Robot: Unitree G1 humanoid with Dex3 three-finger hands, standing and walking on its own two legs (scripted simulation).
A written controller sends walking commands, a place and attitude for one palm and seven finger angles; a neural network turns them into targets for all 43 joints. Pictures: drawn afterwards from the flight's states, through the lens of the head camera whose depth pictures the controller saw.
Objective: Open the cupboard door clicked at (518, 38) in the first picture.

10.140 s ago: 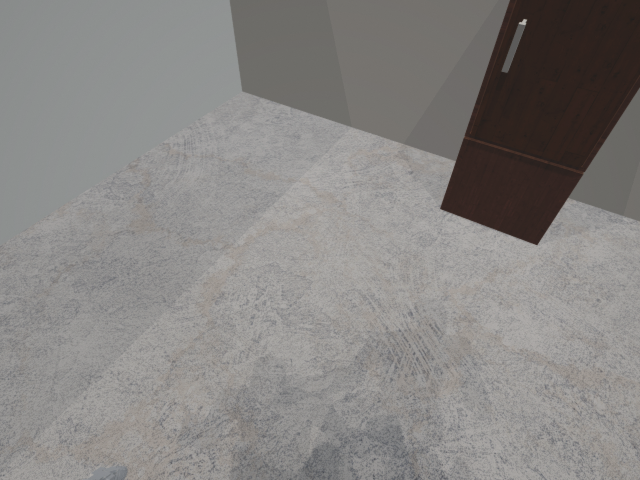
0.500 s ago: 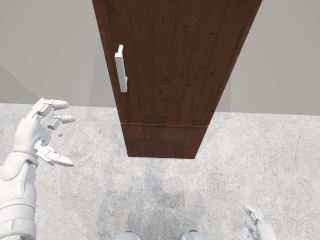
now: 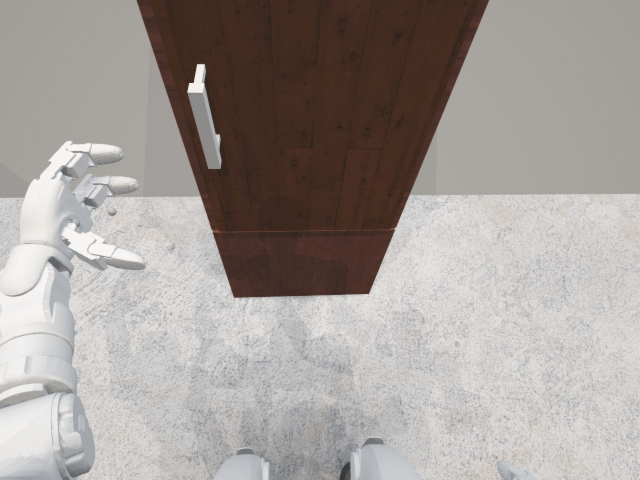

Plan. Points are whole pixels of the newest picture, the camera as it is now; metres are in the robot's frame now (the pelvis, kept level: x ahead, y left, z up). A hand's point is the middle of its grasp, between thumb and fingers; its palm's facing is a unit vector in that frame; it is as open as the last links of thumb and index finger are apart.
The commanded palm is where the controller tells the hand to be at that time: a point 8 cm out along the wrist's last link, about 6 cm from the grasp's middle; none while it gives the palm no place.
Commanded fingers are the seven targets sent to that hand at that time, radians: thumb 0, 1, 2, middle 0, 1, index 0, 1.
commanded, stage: move the hooked fingers beside the handle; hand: left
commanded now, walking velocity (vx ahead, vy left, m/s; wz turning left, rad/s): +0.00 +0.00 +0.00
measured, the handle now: (207, 120) +0.59 +0.16 +0.06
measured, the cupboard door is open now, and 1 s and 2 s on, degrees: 0 0 0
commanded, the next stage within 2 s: slide the fingers in behind the handle in 1.60 s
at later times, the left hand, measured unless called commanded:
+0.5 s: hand (138, 167) +0.49 +0.24 +0.07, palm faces +0.03 -1.00 -0.01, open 14.0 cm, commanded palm +0.47 +0.28 +0.06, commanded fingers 0.00 -0.50 0.30 -0.30 -1.20 -0.30 -1.20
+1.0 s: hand (160, 136) +0.56 +0.23 +0.06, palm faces +0.02 -1.00 -0.02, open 14.0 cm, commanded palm +0.52 +0.26 +0.06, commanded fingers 0.00 -0.50 0.30 -0.30 -1.20 -0.30 -1.20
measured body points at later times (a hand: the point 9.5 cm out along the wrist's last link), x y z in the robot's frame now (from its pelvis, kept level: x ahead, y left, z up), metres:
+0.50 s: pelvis +0.00 +0.00 -0.01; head +0.12 +0.03 +0.42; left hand +0.48 +0.29 +0.08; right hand +0.03 -0.26 -0.12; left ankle +0.00 +0.12 -0.68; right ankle +0.04 -0.12 -0.68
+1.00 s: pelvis +0.01 +0.01 -0.02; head +0.17 +0.03 +0.40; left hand +0.55 +0.28 +0.06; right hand -0.04 -0.24 -0.11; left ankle -0.01 +0.12 -0.68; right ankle +0.04 -0.12 -0.68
